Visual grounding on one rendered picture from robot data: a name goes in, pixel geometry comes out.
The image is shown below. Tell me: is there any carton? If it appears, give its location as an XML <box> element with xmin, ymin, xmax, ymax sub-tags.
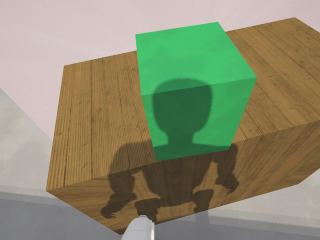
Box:
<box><xmin>135</xmin><ymin>22</ymin><xmax>257</xmax><ymax>162</ymax></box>

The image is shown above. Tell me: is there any pedestal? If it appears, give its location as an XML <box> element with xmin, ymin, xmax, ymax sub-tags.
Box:
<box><xmin>46</xmin><ymin>17</ymin><xmax>320</xmax><ymax>235</ymax></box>

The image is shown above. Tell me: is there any robot left thigh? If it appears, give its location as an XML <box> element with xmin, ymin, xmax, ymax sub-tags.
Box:
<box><xmin>121</xmin><ymin>217</ymin><xmax>155</xmax><ymax>240</ymax></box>

